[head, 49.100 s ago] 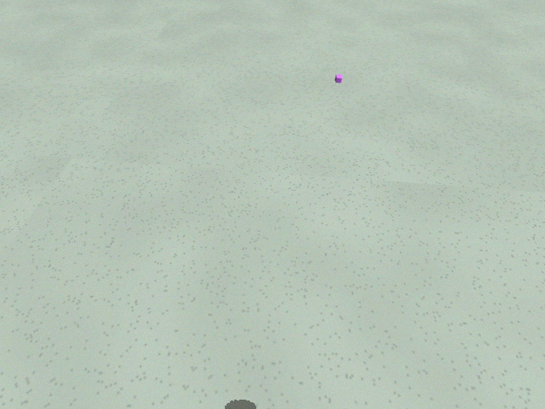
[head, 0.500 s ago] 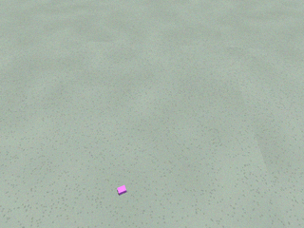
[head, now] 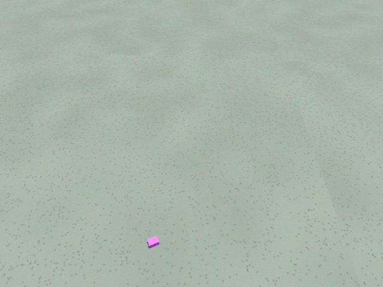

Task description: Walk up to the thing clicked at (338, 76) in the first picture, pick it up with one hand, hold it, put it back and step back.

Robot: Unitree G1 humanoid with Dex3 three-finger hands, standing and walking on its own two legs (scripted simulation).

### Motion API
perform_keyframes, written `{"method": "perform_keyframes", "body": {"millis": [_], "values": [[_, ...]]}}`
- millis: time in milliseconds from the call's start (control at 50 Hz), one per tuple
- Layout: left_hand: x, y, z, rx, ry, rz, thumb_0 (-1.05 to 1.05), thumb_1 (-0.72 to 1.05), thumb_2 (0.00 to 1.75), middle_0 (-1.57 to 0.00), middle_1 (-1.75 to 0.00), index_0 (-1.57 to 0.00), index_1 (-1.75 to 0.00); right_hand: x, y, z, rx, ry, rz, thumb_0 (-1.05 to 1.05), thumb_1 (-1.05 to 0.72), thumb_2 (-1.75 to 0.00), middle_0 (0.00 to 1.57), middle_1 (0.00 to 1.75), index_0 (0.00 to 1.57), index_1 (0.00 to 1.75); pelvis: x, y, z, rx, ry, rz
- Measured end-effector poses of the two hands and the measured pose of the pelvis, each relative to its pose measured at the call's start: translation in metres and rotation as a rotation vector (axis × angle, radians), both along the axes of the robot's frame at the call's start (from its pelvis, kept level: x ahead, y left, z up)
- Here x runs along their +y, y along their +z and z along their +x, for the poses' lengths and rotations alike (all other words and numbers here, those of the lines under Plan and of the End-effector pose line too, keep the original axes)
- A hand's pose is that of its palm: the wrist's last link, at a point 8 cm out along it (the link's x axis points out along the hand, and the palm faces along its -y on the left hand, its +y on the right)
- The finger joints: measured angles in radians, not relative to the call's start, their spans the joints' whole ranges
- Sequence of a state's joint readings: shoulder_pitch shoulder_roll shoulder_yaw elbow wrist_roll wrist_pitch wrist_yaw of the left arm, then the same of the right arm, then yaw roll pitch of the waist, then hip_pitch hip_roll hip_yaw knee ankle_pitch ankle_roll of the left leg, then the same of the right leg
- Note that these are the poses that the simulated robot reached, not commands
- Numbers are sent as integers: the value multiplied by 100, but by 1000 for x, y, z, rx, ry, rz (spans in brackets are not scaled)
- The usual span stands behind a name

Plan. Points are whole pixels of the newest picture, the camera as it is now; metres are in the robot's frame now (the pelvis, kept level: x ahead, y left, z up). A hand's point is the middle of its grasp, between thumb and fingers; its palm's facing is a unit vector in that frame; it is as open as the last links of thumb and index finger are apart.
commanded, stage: stand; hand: left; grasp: from above
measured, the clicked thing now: (153, 241) +0.46 +0.21 -0.77
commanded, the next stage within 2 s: step back in 0.38 s
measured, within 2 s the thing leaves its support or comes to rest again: neither
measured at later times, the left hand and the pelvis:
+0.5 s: hand out of the picture +0.06 +0.26 -0.16, palm faces +0.01 -0.93 -0.36, open 7.4 cm; pelvis -0.02 +0.00 -0.01, yaw +0 degrees
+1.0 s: hand out of the picture +0.02 +0.30 -0.18, palm faces -0.10 -0.92 -0.38, open 7.4 cm; pelvis -0.11 +0.04 -0.02, yaw -4 degrees
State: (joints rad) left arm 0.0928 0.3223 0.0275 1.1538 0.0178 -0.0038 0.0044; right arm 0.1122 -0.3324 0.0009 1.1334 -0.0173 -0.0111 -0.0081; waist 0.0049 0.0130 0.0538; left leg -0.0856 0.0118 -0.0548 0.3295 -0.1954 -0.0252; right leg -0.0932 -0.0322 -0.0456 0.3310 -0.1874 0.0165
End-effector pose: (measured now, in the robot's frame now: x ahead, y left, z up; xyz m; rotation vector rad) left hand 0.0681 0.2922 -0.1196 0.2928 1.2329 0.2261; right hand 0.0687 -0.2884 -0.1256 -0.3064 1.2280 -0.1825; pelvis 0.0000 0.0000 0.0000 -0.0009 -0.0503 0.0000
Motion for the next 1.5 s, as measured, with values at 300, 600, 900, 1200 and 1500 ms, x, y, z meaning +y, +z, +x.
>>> {"method": "perform_keyframes", "body": {"millis": [300, 600, 900, 1200, 1500], "values": [[0, 0, -9, 22, -5, 3, 0, 91, 90, -21, -30, -20, -30, -4, 0, -9, 20, -5, 1, 0, -90, -90, 20, 30, 21, 30, -2, 0, -3, 3, -2, 0], [33, -10, -9, -4, -32, 41, 0, 90, 90, -21, -30, -20, -30, -7, -2, -25, 31, -20, -49, 0, -91, -90, 20, 30, 21, 30, 20, -13, -38, 21, 0, 2], [53, -22, -23, -36, -101, 30, 0, 91, 90, -21, -30, -20, -30, 26, 3, -88, 23, -35, -87, 1, -90, -90, 21, 30, 21, 30, 45, -17, -84, 36, -35, -13], [30, 9, -109, -49, -107, 78, 0, 90, 90, -21, -30, -21, -30, 10, -15, -131, -62, -61, 2, 1, -90, -90, 20, 30, 21, 30, 26, -15, -146, 7, -76, 45], [67, -14, -171, -152, -83, 45, 0, 91, 90, -21, -30, -20, -30, 33, -2, -222, -20, 33, -87, 1, -91, -90, 20, 30, 21, 30, 53, -27, -236, -17, -18, 23]]}}
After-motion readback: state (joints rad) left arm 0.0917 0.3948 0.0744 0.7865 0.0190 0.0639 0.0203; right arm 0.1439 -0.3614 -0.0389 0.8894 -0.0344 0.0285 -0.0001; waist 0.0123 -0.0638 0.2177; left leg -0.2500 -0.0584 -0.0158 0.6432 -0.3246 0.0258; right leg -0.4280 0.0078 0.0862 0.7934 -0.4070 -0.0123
